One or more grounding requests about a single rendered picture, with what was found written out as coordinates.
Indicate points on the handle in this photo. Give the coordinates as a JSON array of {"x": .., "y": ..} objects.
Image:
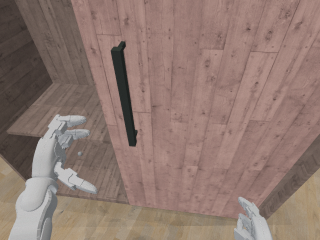
[{"x": 118, "y": 59}]

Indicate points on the robot left forearm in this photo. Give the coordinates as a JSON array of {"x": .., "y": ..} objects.
[{"x": 34, "y": 210}]

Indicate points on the wardrobe door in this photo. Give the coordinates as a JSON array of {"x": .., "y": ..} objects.
[
  {"x": 309, "y": 151},
  {"x": 225, "y": 95}
]

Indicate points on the robot right hand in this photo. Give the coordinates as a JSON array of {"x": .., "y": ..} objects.
[{"x": 256, "y": 229}]

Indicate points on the robot left hand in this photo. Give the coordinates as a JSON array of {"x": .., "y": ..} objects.
[{"x": 51, "y": 148}]

